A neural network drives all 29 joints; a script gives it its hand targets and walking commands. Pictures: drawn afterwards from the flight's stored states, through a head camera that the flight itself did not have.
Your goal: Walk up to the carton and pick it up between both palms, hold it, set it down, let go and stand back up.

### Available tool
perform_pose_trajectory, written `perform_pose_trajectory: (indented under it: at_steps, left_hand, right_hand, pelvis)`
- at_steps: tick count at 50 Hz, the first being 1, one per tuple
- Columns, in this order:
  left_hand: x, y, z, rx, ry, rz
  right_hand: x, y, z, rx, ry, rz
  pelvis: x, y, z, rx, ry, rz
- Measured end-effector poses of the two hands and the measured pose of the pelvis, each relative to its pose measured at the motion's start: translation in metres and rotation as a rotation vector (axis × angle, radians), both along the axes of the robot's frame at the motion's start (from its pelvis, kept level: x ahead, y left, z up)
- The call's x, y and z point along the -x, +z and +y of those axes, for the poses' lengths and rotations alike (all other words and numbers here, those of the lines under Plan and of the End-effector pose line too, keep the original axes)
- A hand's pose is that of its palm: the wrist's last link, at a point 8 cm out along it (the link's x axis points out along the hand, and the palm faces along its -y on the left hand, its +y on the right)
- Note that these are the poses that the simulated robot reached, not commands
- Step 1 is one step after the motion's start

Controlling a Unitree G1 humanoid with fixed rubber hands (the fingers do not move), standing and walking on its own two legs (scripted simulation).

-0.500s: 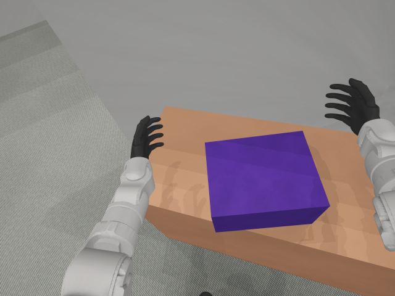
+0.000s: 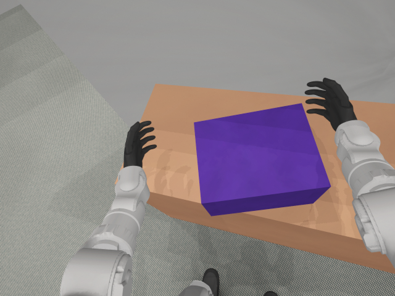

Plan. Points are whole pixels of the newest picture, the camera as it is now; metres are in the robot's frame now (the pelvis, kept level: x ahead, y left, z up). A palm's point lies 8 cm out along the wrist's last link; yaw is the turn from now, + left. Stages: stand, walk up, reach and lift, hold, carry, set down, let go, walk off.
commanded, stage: reach and lift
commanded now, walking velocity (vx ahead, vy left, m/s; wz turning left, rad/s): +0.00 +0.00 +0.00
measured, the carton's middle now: (253, 163) +0.43 +0.00 -0.11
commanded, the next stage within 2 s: none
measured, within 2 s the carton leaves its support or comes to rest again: neither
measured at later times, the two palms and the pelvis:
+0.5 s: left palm (151, 158) +0.38 +0.22 -0.02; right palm (331, 123) +0.49 -0.14 -0.02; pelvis +0.00 -0.01 -0.01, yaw +1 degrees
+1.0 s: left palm (155, 160) +0.38 +0.21 -0.03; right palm (313, 128) +0.49 -0.11 -0.03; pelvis +0.00 -0.01 -0.01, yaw +0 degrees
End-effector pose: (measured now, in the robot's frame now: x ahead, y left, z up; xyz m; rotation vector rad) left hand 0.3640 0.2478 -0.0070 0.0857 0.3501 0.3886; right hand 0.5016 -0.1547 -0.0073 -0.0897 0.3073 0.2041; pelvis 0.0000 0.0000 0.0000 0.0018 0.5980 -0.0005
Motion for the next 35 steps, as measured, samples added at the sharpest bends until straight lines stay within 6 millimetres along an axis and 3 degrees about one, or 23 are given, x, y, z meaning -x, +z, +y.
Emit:
perform_pose_trajectory:
  at_steps: [8,20,35]
  left_hand:
    - [0.001,-0.01,-0.01,0.008,-0.008,-0.021]
    - [-0.011,-0.009,-0.027,0.064,0.009,-0.076]
    - [-0.013,-0.018,-0.035,0.081,0.028,-0.067]
  right_hand:
    - [0.004,-0.011,-0.002,0.017,0.004,-0.021]
    - [0.005,-0.012,0.002,0.041,0.014,-0.039]
    - [0.013,-0.023,0.041,0.016,0.057,-0.03]
  pelvis:
    - [0.006,-0.008,-0.006,-0.009,0.0,0.019]
    - [0.006,-0.014,-0.011,-0.017,-0.001,0.016]
    - [0.002,-0.013,-0.009,-0.014,0.0,0.025]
